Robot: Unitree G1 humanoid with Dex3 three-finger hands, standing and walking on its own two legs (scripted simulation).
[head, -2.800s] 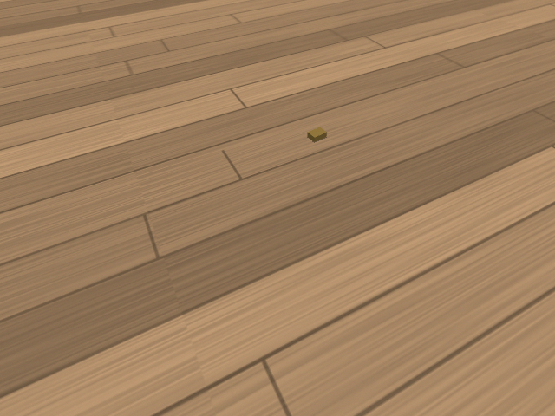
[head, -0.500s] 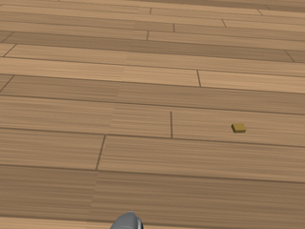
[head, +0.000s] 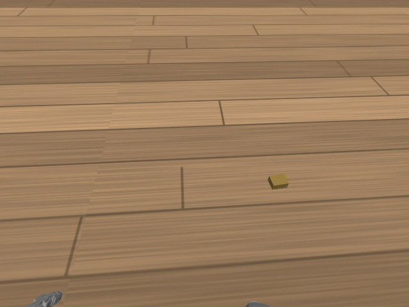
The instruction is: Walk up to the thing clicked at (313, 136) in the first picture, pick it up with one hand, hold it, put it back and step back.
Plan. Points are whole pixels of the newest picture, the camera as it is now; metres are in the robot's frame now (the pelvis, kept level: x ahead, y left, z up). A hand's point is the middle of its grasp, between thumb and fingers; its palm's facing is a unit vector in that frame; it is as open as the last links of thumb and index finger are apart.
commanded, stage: walk up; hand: left
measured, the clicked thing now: (278, 181) +0.89 -0.47 -0.73
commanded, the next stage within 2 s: none
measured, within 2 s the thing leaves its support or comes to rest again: neither
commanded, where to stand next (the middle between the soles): +0.56 -0.78 m, yaw +10 degrees
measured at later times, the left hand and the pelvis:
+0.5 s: hand out of the picture +0.15 +0.11 -0.16, palm faces +0.03 -0.96 -0.27, open 7.4 cm; pelvis +0.13 -0.15 +0.00, yaw +4 degrees
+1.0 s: hand (244, 279) +0.21 -0.08 -0.11, palm faces +0.13 -0.91 -0.40, open 7.4 cm; pelvis +0.23 -0.37 +0.01, yaw +5 degrees
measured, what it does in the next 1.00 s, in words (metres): steps to the right: left foot, then right foot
